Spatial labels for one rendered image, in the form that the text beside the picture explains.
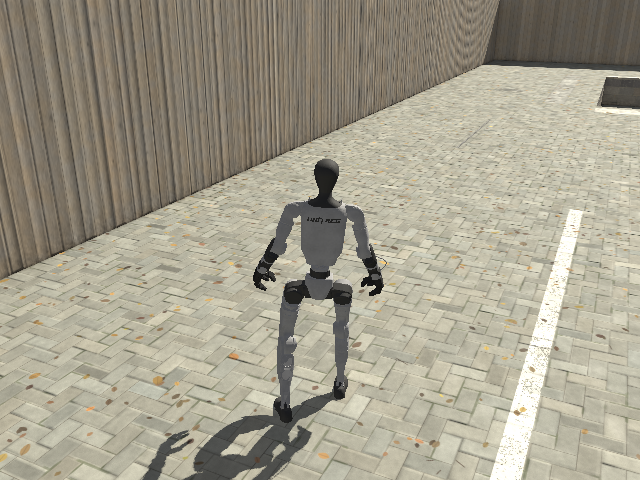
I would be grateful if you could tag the robot right forearm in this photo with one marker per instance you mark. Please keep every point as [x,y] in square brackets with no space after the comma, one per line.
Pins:
[372,265]

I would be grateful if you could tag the robot left forearm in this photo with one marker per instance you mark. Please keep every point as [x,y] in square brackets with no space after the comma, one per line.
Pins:
[267,260]

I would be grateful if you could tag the left robot hand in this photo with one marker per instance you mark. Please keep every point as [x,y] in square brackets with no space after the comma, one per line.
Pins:
[258,276]

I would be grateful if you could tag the robot right upper arm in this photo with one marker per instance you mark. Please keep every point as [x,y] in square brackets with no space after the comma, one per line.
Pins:
[356,215]

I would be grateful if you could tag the right robot foot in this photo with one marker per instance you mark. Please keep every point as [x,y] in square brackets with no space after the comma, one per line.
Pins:
[339,392]

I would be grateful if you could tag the right robot hand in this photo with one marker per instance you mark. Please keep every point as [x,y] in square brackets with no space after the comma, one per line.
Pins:
[378,283]

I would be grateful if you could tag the humanoid robot head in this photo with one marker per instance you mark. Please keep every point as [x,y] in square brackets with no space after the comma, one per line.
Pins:
[326,174]

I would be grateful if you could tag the robot left upper arm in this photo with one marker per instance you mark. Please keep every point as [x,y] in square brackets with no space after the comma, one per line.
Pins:
[291,210]

